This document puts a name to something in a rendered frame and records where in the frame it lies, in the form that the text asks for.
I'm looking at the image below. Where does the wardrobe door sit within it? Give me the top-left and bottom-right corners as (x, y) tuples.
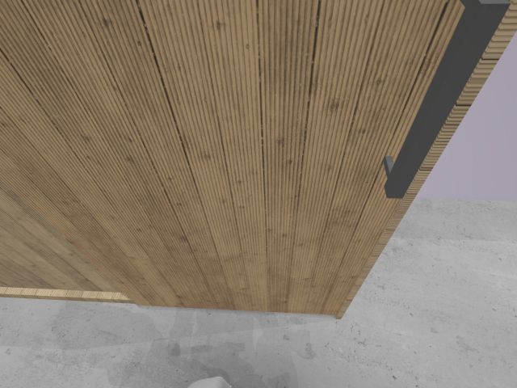
(0, 0), (511, 315)
(0, 180), (123, 293)

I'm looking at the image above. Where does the handle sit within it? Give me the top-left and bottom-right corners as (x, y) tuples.
(383, 0), (511, 199)

